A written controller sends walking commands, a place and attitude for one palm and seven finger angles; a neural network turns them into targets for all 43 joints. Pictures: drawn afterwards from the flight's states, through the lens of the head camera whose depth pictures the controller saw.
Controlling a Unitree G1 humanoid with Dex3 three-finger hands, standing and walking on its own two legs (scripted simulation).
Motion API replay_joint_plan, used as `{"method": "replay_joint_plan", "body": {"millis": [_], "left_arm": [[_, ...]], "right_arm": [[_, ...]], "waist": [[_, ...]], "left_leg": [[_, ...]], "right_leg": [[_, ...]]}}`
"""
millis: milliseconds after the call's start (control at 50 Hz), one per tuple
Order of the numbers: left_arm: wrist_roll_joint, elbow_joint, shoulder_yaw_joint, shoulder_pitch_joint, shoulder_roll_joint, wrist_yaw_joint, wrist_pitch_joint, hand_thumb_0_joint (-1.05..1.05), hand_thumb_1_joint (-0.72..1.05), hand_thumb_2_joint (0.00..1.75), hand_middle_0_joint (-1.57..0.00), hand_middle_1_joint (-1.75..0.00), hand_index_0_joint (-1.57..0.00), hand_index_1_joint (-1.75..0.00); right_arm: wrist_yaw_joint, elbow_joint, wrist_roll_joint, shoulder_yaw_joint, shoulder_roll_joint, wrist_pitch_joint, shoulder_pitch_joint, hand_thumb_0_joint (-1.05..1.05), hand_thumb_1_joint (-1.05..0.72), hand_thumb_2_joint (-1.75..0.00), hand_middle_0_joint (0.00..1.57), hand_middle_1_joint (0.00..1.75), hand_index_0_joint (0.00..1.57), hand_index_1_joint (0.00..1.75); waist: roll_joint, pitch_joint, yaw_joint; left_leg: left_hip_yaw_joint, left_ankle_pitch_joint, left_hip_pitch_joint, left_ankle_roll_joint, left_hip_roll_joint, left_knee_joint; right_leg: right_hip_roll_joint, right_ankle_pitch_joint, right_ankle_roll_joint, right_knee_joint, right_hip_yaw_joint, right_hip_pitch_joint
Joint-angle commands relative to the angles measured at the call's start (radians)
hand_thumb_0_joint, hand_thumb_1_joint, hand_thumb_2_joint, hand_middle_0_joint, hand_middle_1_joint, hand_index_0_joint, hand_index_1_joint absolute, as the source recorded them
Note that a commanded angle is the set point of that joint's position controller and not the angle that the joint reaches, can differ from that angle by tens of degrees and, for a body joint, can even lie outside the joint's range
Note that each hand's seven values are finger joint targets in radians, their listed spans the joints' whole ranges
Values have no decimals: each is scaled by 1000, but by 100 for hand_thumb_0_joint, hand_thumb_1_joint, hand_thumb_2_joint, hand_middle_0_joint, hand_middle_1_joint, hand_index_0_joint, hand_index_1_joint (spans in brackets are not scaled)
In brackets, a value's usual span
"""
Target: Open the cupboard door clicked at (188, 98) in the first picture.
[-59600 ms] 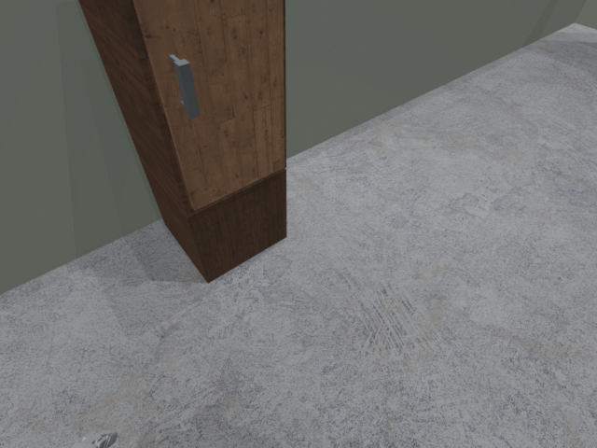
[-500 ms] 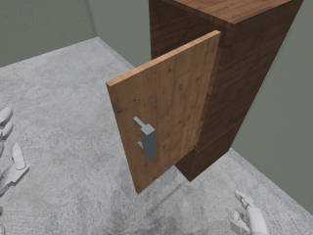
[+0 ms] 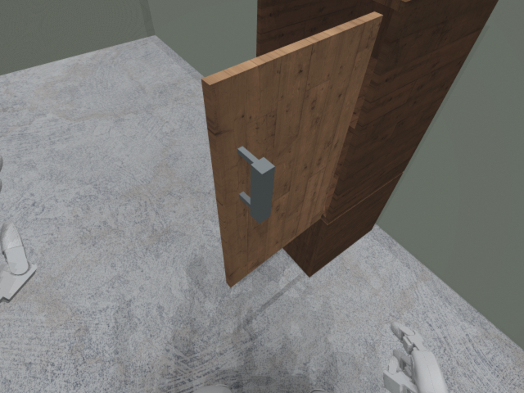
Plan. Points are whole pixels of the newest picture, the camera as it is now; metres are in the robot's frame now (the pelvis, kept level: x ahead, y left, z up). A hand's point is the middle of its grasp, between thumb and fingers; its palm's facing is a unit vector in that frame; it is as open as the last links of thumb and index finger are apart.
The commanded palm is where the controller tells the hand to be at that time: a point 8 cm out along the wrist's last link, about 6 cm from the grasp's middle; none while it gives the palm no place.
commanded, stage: step back with the hand held close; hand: left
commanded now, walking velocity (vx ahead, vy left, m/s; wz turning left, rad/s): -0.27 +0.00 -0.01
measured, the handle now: (252, 184) +0.42 +0.05 +0.08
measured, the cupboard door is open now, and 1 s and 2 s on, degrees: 93 93 93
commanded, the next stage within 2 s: stop stepping back and stand still in 0.46 s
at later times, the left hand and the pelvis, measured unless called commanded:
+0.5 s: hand (24, 345) +0.13 +0.22 +0.18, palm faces +0.29 -0.80 -0.53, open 7.4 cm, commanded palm +0.06 +0.27 +0.19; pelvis -0.09 -0.02 +0.01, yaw -3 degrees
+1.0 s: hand out of the picture +0.01 +0.23 +0.19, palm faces +0.43 -0.79 -0.44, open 7.4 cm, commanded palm -0.03 +0.27 +0.19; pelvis -0.18 -0.03 +0.01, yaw -1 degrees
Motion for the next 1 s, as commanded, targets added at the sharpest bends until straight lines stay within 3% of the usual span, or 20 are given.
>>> {"method": "replay_joint_plan", "body": {"millis": [0, 40, 80, 120, 160, 320, 400, 460, 500, 540, 600, 640, 660, 700, 740, 780, 820, 860, 940, 980], "left_arm": [[-19, -206, 128, -20, 209, 35, -67, 0, 90, 90, -20, -30, -20, -30], [-20, -240, 140, -18, 217, 38, -75, 0, 90, 90, -20, -30, -20, -30], [4, -273, 175, -32, 226, 38, -92, 0, 90, 90, -20, -30, -20, -30], [10, -260, 173, -58, 232, 38, -88, 0, 90, 90, -20, -30, -20, -30], [-9, -211, 152, 1, 197, 37, -84, 0, 90, 90, -20, -30, -20, -30], [-48, -245, 77, -2, 190, 9, -35, 0, 90, 90, -20, -30, -20, -30], [-78, -267, 149, 63, 255, -18, -49, 0, 90, 90, -20, -30, -20, -30], [-91, -245, 208, 46, 317, -20, -80, 0, 90, 90, -20, -30, -20, -30], [-73, -216, 206, 53, 313, -17, -72, 0, 90, 90, -20, -30, -20, -30], [-54, -157, 199, 99, 289, -26, -39, 0, 90, 90, -20, -30, -20, -30], [-55, -169, 126, 47, 231, -10, -15, 0, 90, 90, -20, -30, -20, -30], [-57, -193, 112, 33, 235, 1, -17, 0, 90, 90, -20, -30, -20, -30], [-56, -165, 91, 37, 212, -1, -23, 0, 90, 90, -20, -30, -20, -30], [-47, -159, 101, 51, 224, 2, -20, 0, 90, 90, -20, -30, -20, -30], [-41, -186, 116, 20, 236, 4, -27, 0, 90, 90, -20, -30, -20, -30], [-40, -203, 148, 37, 258, 6, -28, 0, 90, 90, -20, -30, -20, -30], [-40, -170, 130, 74, 231, 4, -34, 0, 90, 90, -20, -30, -20, -30], [-41, -190, 123, 17, 226, 9, -36, 0, 90, 90, -20, -30, -20, -30], [-19, -91, 84, -97, 198, 21, -50, 0, 90, 90, -20, -30, -20, -30], [-19, -52, 74, -75, 187, 21, -55, 0, 90, 90, -20, -30, -20, -30]], "right_arm": [[-13, -122, -1, -50, -119, -51, -66, 0, -90, -90, 20, 30, 20, 30], [-22, -135, 0, -49, -137, -51, -82, 0, -90, -90, 20, 30, 20, 30], [-33, -152, -11, -55, -165, -68, -105, 0, -90, -90, 20, 30, 20, 30], [-25, -133, -19, -66, -122, -90, -81, 0, -90, -90, 20, 30, 20, 30], [-12, -102, -18, -69, -114, -113, -75, 0, -90, -90, 20, 30, 20, 30], [15, -51, -23, -56, -130, -122, -89, 0, -90, -90, 20, 30, 20, 30], [24, -80, -20, -50, -121, -86, -133, 0, -90, -90, 20, 30, 20, 30], [21, -93, -1, -38, -98, -55, -155, 0, -90, -90, 20, 30, 20, 30], [6, -115, 28, -41, -99, -56, -172, 0, -90, -90, 20, 30, 20, 30], [-4, -126, 19, -18, -73, -44, -178, 0, -90, -90, 20, 30, 20, 30], [-25, -103, 12, -13, -111, -37, -129, 0, -90, -90, 20, 30, 20, 30], [-29, -107, 22, -39, -154, -54, -84, 0, -90, -90, 20, 30, 20, 30], [-25, -105, 31, -50, -159, -66, -61, 0, -90, -90, 20, 30, 20, 30], [-21, -108, 0, -38, -144, -89, -79, 0, -90, -90, 20, 30, 20, 30], [-20, -104, -5, -37, -145, -99, -91, 0, -90, -90, 20, 30, 20, 30], [-17, -117, -3, -40, -145, -99, -105, 0, -90, -90, 20, 30, 20, 30], [-16, -109, -4, -49, -124, -86, -89, 0, -90, -90, 20, 30, 20, 30], [-14, -77, -5, -53, -123, -80, -73, 0, -90, -90, 20, 30, 20, 30], [-28, -42, -8, -39, -117, -109, -48, 0, -90, -90, 20, 30, 20, 30], [-39, -47, -4, -45, -132, -124, -51, 0, -90, -90, 20, 30, 20, 30]], "waist": [[-71, -138, -26], [65, -103, -22], [356, -95, -9], [189, -105, -17], [128, -139, -10], [241, -279, 1], [179, -327, 25], [-70, -281, 10], [-233, -254, 20], [-164, -232, 12], [37, -196, -36], [99, -244, -15], [94, -233, -11], [202, -204, -12], [166, -161, -7], [103, -122, -10], [-36, -90, -25], [-105, -57, -23], [0, -42, -40], [88, -25, -29]], "left_leg": [[-90, -113, 97, -22, 41, -7], [-183, -214, 15, -1, 101, -188], [-455, -515, -337, 76, 308, -568], [-458, -267, -198, 102, 342, -546], [-358, 11, 35, 101, 306, -447], [-219, 484, 354, 28, 235, -441], [-162, 520, 358, -2, 205, -379], [-5, 181, 285, -56, 75, -130], [-18, -60, 30, -57, -2, 112], [-15, -72, -77, -61, 5, 101], [-6, 277, 167, -43, 17, -158], [-119, 688, 352, 5, 148, -253], [-159, 654, 391, 24, 197, -271], [-277, 539, 283, 44, 216, -348], [-273, 194, 126, 44, 215, -420], [-208, -150, 2, -4, 136, -432], [-88, -51, 108, -62, 23, -119], [-85, 13, 79, -64, 24, 171], [-51, 4, 142, -30, 60, -136], [-112, -27, 187, -4, 94, -263]], "right_leg": [[-200, -259, -83, -250, 237, -42], [-111, -307, -40, -146, 163, -17], [69, -204, 27, 294, 66, 293], [83, -283, 15, 506, 124, 165], [58, -318, 13, 422, 116, 40], [98, -278, 4, -17, 42, 152], [71, -95, -15, -243, 48, 234], [-154, 258, -44, -325, 199, 123], [-224, 805, -29, -219, 205, 252], [-230, 1010, -49, -129, 175, 339], [-127, 714, -21, -84, 106, 244], [-9, 224, 46, -49, 79, 172], [18, -56, 55, -57, 96, 125], [46, -227, 22, -31, 77, 147], [40, -265, 11, -50, 82, 243], [21, -259, -14, -197, 89, 310], [-123, -517, -89, -415, 288, 86], [-259, -447, -164, -446, 392, -14], [-164, -340, -100, -291, 227, 62], [-73, -307, -50, -223, 173, 59]]}}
